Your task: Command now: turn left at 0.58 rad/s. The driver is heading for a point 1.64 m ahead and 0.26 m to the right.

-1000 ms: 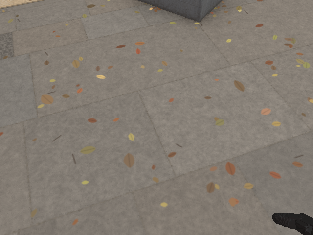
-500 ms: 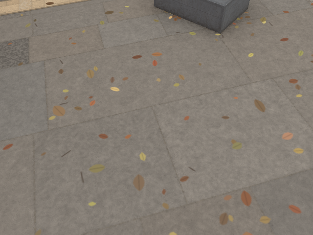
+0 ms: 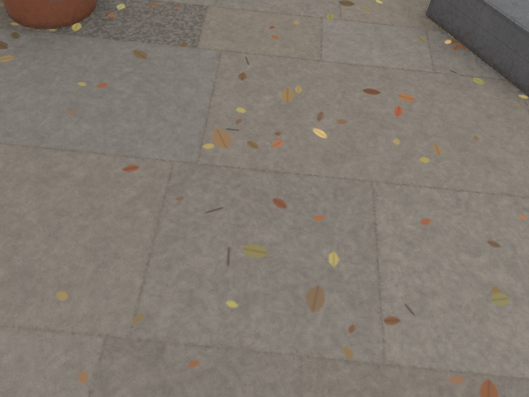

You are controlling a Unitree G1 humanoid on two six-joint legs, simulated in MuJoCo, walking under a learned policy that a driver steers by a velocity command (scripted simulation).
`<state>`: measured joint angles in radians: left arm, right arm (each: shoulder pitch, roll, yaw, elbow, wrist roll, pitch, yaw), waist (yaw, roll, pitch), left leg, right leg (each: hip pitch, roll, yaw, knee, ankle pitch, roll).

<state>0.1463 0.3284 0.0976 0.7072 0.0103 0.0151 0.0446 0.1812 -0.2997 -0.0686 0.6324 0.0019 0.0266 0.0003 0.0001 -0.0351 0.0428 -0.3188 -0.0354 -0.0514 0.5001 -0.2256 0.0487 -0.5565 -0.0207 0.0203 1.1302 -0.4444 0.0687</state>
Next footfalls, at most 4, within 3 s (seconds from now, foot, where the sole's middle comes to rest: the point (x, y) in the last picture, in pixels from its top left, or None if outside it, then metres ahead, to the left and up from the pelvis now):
0.30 right None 0.06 -0.14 -0.78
0.96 right None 0.25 -0.22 -0.78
1.50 left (319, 322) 0.63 -0.16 -0.78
1.96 right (404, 255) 0.85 -0.43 -0.78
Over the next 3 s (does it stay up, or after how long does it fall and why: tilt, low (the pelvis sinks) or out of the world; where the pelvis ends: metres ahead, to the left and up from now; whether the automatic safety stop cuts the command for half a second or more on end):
stays up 1.25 -0.21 -0.01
